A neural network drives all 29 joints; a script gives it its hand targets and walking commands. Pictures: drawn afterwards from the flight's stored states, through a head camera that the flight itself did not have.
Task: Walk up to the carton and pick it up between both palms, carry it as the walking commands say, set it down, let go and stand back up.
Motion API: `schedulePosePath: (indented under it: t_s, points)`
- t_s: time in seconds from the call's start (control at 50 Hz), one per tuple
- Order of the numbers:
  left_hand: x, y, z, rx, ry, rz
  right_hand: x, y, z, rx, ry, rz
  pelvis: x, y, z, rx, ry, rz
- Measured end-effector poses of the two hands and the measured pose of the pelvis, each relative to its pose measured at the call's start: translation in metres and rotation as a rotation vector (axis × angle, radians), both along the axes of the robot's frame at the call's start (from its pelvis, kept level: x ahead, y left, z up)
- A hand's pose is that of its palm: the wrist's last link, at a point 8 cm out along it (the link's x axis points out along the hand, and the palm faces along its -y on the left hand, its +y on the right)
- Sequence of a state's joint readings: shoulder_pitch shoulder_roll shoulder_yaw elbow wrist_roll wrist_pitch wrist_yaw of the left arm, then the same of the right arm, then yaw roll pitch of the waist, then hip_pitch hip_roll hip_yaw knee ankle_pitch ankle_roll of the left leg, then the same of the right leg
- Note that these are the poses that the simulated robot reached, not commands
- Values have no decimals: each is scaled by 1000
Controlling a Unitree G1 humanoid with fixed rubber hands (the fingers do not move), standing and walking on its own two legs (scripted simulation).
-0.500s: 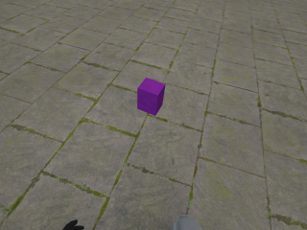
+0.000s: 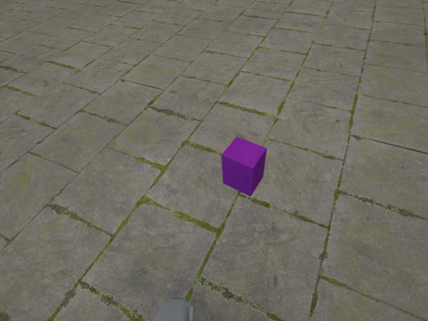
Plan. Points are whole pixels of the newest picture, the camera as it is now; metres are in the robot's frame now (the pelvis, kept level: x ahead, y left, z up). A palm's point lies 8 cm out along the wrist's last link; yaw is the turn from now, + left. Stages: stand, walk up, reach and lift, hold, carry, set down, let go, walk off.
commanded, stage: walk up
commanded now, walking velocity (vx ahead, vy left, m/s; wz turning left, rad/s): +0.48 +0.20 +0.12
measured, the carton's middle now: (243, 166) +1.01 -0.04 -0.66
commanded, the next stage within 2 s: none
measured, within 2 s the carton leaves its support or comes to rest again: neither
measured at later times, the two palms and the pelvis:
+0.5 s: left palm (97, 251) +0.30 +0.34 -0.15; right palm (311, 306) +0.20 -0.16 -0.12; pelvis +0.24 +0.09 +0.00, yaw +1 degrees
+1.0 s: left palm (112, 227) +0.35 +0.30 -0.11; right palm (309, 217) +0.42 -0.20 -0.16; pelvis +0.38 +0.05 +0.00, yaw +1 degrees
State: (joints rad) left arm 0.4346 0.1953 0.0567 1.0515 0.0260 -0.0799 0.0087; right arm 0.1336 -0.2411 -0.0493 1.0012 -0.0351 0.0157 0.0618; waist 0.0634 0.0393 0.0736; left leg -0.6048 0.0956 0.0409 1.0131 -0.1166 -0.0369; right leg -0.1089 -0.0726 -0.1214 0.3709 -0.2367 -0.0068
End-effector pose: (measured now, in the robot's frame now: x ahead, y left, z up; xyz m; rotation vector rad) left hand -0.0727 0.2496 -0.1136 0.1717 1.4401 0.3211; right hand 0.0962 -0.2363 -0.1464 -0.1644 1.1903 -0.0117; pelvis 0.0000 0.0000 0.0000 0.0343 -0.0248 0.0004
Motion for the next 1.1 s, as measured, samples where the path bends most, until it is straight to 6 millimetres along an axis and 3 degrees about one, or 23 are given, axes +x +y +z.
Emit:
schedulePosePath:
  t_s: [0.12,0.2,0.24,0.28,0.36,0.42,0.52,0.6,0.72,0.78,0.92,1.02,1.1]
  points:
    - [20,11,-4,-33,64,65,114,48,15,36,-130,83,57,27,-2,-13,10,9]
    - [62,36,-24,-75,83,66,186,79,19,7,-218,98,104,53,-15,-32,25,17]
    - [92,55,-42,-89,82,48,208,84,13,-40,-250,77,128,69,-28,-42,29,12]
    - [137,72,-49,-88,35,12,205,85,9,-74,-212,41,145,80,-28,-39,27,14]
    - [241,93,-45,-92,-104,-75,163,76,16,-127,-51,-48,179,90,-14,-50,21,7]
    - [304,96,-40,-108,-159,-128,134,75,24,-148,46,-118,205,93,-5,-64,13,11]
    - [388,85,-34,-136,-223,-175,104,80,30,-151,190,-198,242,89,1,-74,6,12]
    - [445,64,-31,-155,-270,-211,105,81,26,-128,257,-238,270,78,0,-65,-2,8]
    - [522,27,-26,-107,-361,-257,134,64,-4,-70,332,-255,320,51,-16,-20,4,12]
    - [524,22,-27,-60,-339,-234,167,49,-21,-55,333,-216,337,41,-22,-18,9,24]
    - [454,45,-5,31,-136,-91,278,29,-19,-39,202,-110,367,39,-5,18,9,19]
    - [416,54,2,33,-36,-24,338,40,-11,-30,127,-53,384,48,1,27,16,11]
    - [409,59,-7,-8,7,-6,381,60,-4,-46,52,-27,392,62,-1,3,9,7]
